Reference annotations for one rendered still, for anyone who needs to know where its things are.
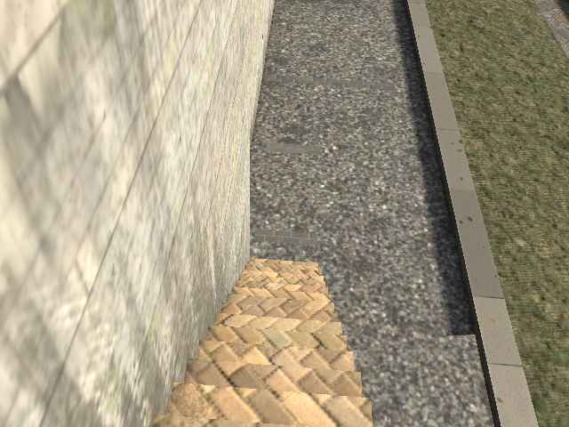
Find stairs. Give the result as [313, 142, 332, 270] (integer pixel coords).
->
[151, 258, 373, 427]

